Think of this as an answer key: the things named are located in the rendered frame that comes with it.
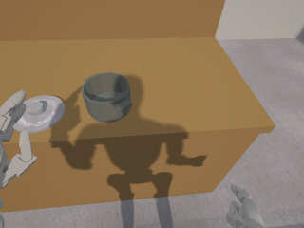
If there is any knob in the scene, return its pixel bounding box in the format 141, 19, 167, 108
27, 102, 45, 116

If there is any right robot hand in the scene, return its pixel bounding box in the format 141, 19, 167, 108
226, 184, 265, 228

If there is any left robot hand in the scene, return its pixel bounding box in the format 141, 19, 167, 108
0, 89, 37, 191

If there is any lid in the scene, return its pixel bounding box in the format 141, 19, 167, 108
13, 95, 66, 134

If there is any table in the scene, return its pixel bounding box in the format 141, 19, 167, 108
0, 0, 276, 213

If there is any pot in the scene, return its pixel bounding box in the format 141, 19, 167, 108
82, 72, 133, 123

